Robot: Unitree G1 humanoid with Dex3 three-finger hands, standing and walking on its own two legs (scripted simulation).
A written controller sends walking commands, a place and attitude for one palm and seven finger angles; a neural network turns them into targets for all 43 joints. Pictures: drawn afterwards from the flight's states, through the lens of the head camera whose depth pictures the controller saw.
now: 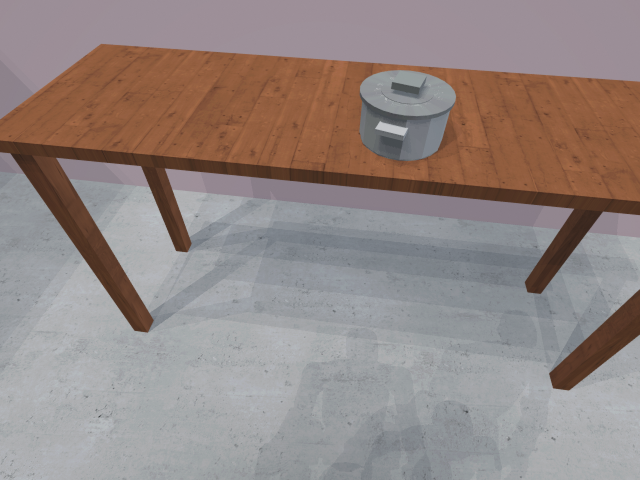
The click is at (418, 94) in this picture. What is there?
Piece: lid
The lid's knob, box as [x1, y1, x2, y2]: [391, 71, 426, 94]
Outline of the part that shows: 399,71 392,81 391,88 418,94 425,81 426,76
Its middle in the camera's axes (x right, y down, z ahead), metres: +0.16 -0.28 +0.70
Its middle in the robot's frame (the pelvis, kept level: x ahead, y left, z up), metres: +0.74 -0.12 +0.15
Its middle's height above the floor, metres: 0.92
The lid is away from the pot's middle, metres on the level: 0.00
